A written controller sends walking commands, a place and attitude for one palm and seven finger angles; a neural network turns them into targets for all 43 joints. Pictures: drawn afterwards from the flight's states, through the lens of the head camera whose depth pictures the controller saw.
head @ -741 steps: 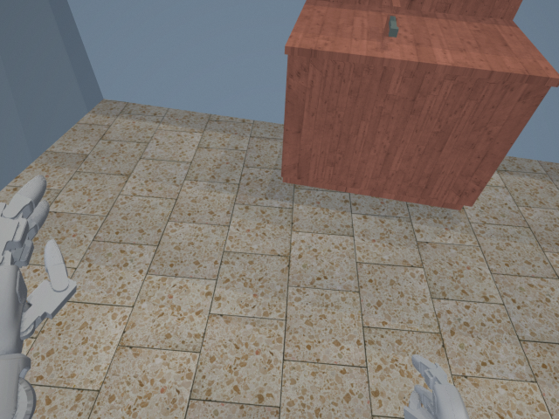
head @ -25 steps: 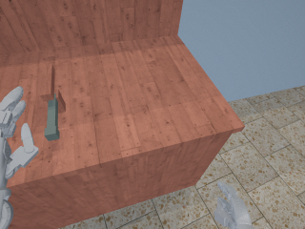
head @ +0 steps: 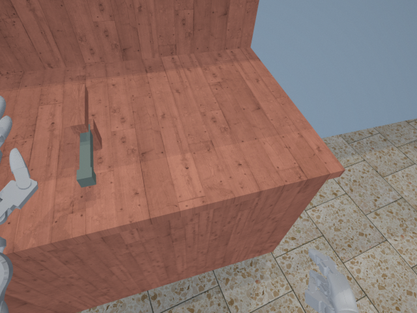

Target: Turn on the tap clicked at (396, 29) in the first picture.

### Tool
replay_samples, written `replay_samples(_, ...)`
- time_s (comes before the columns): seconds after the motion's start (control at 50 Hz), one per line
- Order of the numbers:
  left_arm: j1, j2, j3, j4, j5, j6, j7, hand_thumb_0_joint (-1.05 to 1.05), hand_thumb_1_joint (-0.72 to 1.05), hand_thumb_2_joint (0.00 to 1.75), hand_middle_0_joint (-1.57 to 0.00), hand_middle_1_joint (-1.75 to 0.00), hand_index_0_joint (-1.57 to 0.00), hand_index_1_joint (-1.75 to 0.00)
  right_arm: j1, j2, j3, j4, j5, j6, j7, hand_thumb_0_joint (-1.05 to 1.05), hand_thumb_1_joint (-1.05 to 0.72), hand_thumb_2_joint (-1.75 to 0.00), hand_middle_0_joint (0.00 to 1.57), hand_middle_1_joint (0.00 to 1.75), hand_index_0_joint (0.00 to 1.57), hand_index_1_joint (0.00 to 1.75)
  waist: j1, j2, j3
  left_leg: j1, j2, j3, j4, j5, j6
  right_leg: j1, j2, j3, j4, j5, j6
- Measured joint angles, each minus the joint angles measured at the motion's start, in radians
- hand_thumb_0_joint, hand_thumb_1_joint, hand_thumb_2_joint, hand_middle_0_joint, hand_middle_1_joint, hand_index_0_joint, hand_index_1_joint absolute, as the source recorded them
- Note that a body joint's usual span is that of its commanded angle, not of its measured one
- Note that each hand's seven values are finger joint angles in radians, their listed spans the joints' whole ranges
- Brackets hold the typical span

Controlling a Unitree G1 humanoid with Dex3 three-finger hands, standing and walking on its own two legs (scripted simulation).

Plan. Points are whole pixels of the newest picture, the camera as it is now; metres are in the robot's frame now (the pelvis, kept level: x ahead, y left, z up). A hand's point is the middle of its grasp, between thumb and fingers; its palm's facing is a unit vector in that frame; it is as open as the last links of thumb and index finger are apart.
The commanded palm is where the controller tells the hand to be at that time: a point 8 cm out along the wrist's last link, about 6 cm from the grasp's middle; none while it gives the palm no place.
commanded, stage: come to a stop and stand still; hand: left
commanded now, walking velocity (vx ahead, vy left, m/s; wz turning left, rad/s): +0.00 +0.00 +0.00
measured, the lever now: (86, 177) +0.34 +0.28 +0.04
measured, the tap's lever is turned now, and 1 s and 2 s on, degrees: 0 0 0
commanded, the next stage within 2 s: look again from close up in 0.36 s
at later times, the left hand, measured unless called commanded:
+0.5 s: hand (26, 200) +0.22 +0.28 +0.16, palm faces +0.39 -0.86 -0.34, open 7.4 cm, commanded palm +0.16 +0.32 +0.18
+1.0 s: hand (38, 199) +0.22 +0.26 +0.16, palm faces +0.40 -0.85 -0.35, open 7.4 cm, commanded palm +0.16 +0.29 +0.18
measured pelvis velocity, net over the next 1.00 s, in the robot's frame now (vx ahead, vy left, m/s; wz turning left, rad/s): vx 0.01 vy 0.01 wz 0.02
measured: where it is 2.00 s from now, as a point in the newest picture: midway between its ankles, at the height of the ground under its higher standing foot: outside the picture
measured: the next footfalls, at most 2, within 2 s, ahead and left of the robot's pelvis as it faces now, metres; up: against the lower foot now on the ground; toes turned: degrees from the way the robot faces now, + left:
none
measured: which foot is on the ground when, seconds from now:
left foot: down 0.00-1.00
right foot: down 0.00-1.00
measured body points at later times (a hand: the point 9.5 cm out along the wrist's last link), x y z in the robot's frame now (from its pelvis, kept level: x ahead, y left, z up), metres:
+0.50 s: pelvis +0.00 +0.03 +0.00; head +0.01 +0.06 +0.45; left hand +0.19 +0.33 +0.17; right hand +0.19 -0.17 -0.06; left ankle +0.04 +0.09 -0.74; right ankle +0.01 -0.12 -0.74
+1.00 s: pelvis +0.01 +0.01 +0.00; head +0.02 +0.03 +0.45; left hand +0.19 +0.31 +0.18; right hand +0.20 -0.21 -0.06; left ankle +0.04 +0.09 -0.74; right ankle +0.01 -0.12 -0.74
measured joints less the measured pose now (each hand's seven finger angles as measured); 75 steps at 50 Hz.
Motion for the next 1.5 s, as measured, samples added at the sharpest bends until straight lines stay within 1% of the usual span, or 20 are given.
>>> replay_samples(0.04,0.078,-0.045,-0.068,-0.055,0.008,-0.002,-0.011,0.01,0.9,0.9,-0.2,-0.3,-0.2,-0.3,0.0,0.002,0.001,-0.007,-0.002,-0.007,0.004,0.01,-0.91,-0.9,0.2,0.3,0.21,0.3,-0.013,0.001,-0.004,0.003,-0.013,0.012,-0.001,0.001,0.014,-0.005,-0.014,0.011,0.013,-0.006,0.012)
replay_samples(0.06,0.112,-0.055,-0.098,-0.074,0.014,-0.005,-0.02,0.01,0.9,0.9,-0.21,-0.3,-0.2,-0.3,0.002,0.007,0.004,-0.008,-0.004,-0.008,0.002,0.01,-0.91,-0.9,0.2,0.3,0.21,0.3,-0.018,-0.002,-0.007,0.004,-0.019,0.016,-0.002,0.001,0.02,-0.006,-0.02,0.014,0.018,-0.009,0.017)
replay_samples(0.1,0.16,-0.046,-0.126,-0.095,0.027,-0.012,-0.035,0.01,0.9,0.9,-0.21,-0.3,-0.2,-0.3,0.008,0.023,0.015,-0.008,-0.008,-0.006,-0.007,0.01,-0.91,-0.9,0.2,0.3,0.21,0.3,-0.023,-0.015,-0.011,0.006,-0.028,0.018,-0.005,0.003,0.028,-0.007,-0.029,0.016,0.023,-0.013,0.024)
replay_samples(0.14,0.171,-0.011,-0.109,-0.093,0.033,-0.019,-0.04,0.01,0.89,0.9,-0.22,-0.3,-0.21,-0.3,0.017,0.042,0.026,-0.007,-0.011,-0.002,-0.019,0.01,-0.91,-0.9,0.2,0.3,0.21,0.3,-0.022,-0.034,-0.012,0.006,-0.036,0.015,-0.007,0.006,0.033,-0.007,-0.036,0.011,0.026,-0.015,0.026)
replay_samples(0.2,0.122,0.032,-0.047,-0.066,0.037,-0.025,-0.031,0.01,0.89,0.9,-0.22,-0.3,-0.21,-0.3,0.03,0.06,0.041,-0.004,-0.014,-0.005,-0.028,0.01,-0.9,-0.9,0.2,0.3,0.21,0.3,-0.005,-0.052,-0.006,0.002,-0.043,0.007,-0.006,0.01,0.037,-0.008,-0.042,0.002,0.029,-0.017,0.022)
replay_samples(0.24,0.074,0.035,-0.011,-0.054,0.037,-0.029,-0.019,0.01,0.89,0.9,-0.22,-0.3,-0.21,-0.3,0.033,0.063,0.048,0.003,-0.017,-0.013,-0.026,0.01,-0.9,-0.9,0.2,0.3,0.21,0.3,0.007,-0.053,-0.002,0.0,-0.045,0.001,-0.005,0.012,0.04,-0.005,-0.044,-0.004,0.025,-0.015,0.02)
replay_samples(0.28,0.037,0.015,0.003,-0.056,0.038,-0.034,-0.007,0.01,0.89,0.9,-0.22,-0.3,-0.21,-0.3,0.035,0.062,0.052,0.011,-0.019,-0.023,-0.018,0.01,-0.9,-0.9,0.2,0.3,0.21,0.3,0.016,-0.048,-0.003,0.0,-0.047,-0.002,-0.006,0.014,0.042,0.0,-0.046,-0.007,0.014,-0.01,0.019)
replay_samples(0.34,0.028,-0.032,-0.018,-0.073,0.043,-0.041,0.004,0.01,0.89,0.9,-0.21,-0.3,-0.2,-0.3,0.031,0.058,0.054,0.023,-0.02,-0.03,-0.006,0.01,-0.9,-0.9,0.2,0.3,0.21,0.3,0.019,-0.037,-0.015,0.006,-0.049,0.001,-0.017,0.017,0.045,0.01,-0.048,-0.004,-0.008,-0.001,0.023)
replay_samples(0.4,0.051,-0.06,-0.062,-0.075,0.055,-0.041,0.0,0.01,0.9,0.9,-0.21,-0.3,-0.2,-0.3,0.024,0.058,0.053,0.026,-0.022,-0.025,-0.001,0.01,-0.9,-0.9,0.2,0.3,0.21,0.3,0.013,-0.03,-0.031,0.013,-0.05,0.005,-0.03,0.018,0.045,0.018,-0.05,0.001,-0.025,0.006,0.028)
replay_samples(0.48,0.08,-0.052,-0.088,-0.04,0.06,-0.026,-0.012,0.01,0.89,0.9,-0.21,-0.3,-0.2,-0.3,0.013,0.059,0.051,0.019,-0.023,-0.008,-0.007,0.01,-0.9,-0.9,0.2,0.3,0.21,0.3,-0.004,-0.025,-0.038,0.02,-0.049,0.007,-0.039,0.019,0.044,0.027,-0.049,0.003,-0.041,0.012,0.036)
replay_samples(0.56,0.089,-0.025,-0.069,-0.027,0.055,-0.009,-0.016,0.01,0.89,0.9,-0.21,-0.3,-0.21,-0.3,0.007,0.056,0.048,0.008,-0.02,0.004,-0.017,0.01,-0.9,-0.9,0.2,0.3,0.21,0.3,-0.014,-0.028,-0.026,0.024,-0.045,0.002,-0.043,0.019,0.041,0.033,-0.046,-0.001,-0.048,0.013,0.037)
replay_samples(0.66,0.103,-0.015,-0.048,-0.074,0.043,-0.012,-0.011,0.01,0.89,0.9,-0.21,-0.3,-0.21,-0.3,0.01,0.039,0.039,0.007,-0.019,0.007,-0.021,0.01,-0.9,-0.9,0.2,0.3,0.21,0.3,-0.012,-0.029,-0.014,0.022,-0.037,-0.007,-0.036,0.012,0.035,0.041,-0.037,-0.01,-0.058,0.013,0.032)
replay_samples(0.76,0.123,-0.022,-0.057,-0.096,0.037,-0.014,-0.01,0.01,0.89,0.9,-0.21,-0.3,-0.21,-0.3,0.009,0.024,0.027,0.014,-0.015,0.017,-0.024,0.01,-0.9,-0.9,0.2,0.3,0.21,0.3,-0.01,-0.021,-0.022,0.027,-0.031,-0.011,-0.031,0.004,0.028,0.049,-0.031,-0.013,-0.061,0.009,0.027)
replay_samples(0.84,0.129,-0.029,-0.067,-0.072,0.034,0.001,-0.011,0.01,0.89,0.9,-0.21,-0.3,-0.21,-0.3,0.003,0.019,0.023,0.015,-0.011,0.028,-0.03,0.01,-0.9,-0.9,0.2,0.3,0.21,0.3,-0.011,-0.01,-0.03,0.032,-0.027,-0.012,-0.03,0.001,0.024,0.055,-0.027,-0.014,-0.061,0.007,0.023)
replay_samples(0.94,0.124,-0.034,-0.075,-0.055,0.028,0.018,-0.01,0.01,0.89,0.9,-0.21,-0.3,-0.21,-0.3,-0.003,0.022,0.025,0.01,-0.009,0.035,-0.038,0.01,-0.9,-0.9,0.2,0.3,0.21,0.3,-0.009,-0.004,-0.03,0.04,-0.025,-0.012,-0.039,0.006,0.019,0.057,-0.024,-0.013,-0.06,0.008,0.018)
replay_samples(1.06,0.104,-0.026,-0.068,-0.064,0.021,0.023,-0.011,0.01,0.89,0.9,-0.21,-0.3,-0.21,-0.3,-0.001,0.042,0.033,0.001,-0.009,0.04,-0.038,0.01,-0.9,-0.9,0.2,0.3,0.21,0.3,-0.003,-0.013,-0.025,0.049,-0.021,-0.011,-0.073,0.028,0.007,0.048,-0.022,-0.011,-0.059,0.013,0.008)
replay_samples(1.16,0.098,-0.022,-0.059,-0.064,0.015,0.029,-0.014,0.01,0.89,0.9,-0.21,-0.3,-0.2,-0.3,0.003,0.055,0.037,-0.007,-0.008,0.047,-0.028,0.01,-0.9,-0.9,0.2,0.3,0.21,0.3,-0.005,-0.012,-0.022,0.043,-0.008,-0.014,-0.084,0.036,-0.008,0.038,-0.009,-0.014,-0.063,0.019,-0.006)
replay_samples(1.24,0.11,-0.024,-0.062,-0.069,0.01,0.041,-0.018,0.01,0.89,0.9,-0.21,-0.3,-0.2,-0.3,0.007,0.055,0.035,-0.009,-0.007,0.053,-0.022,0.01,-0.9,-0.9,0.2,0.3,0.21,0.3,-0.01,-0.006,-0.02,0.033,0.01,-0.021,-0.074,0.03,-0.023,0.035,0.009,-0.019,-0.068,0.022,-0.021)
replay_samples(1.5,0.157,-0.004,-0.048,-0.118,-0.02,0.07,-0.033,0.01,0.89,0.9,-0.21,-0.3,-0.21,-0.3,0.002,0.018,-0.003,-0.014,-0.005,0.066,-0.035,0.01,-0.9,-0.9,0.2,0.3,0.21,0.3,-0.025,0.009,-0.018,-0.005,0.067,-0.038,0.002,-0.013,-0.07,0.012,0.069,-0.033,-0.032,0.004,-0.071)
